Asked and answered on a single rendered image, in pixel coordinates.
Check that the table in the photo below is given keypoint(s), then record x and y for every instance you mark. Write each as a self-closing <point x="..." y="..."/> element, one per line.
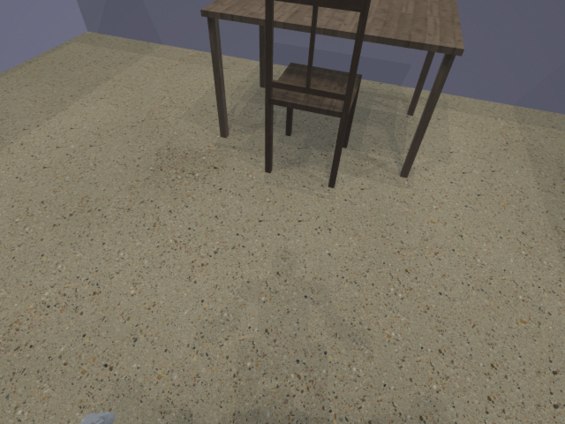
<point x="431" y="25"/>

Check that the chair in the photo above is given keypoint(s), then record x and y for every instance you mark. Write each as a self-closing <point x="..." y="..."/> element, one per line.
<point x="314" y="89"/>

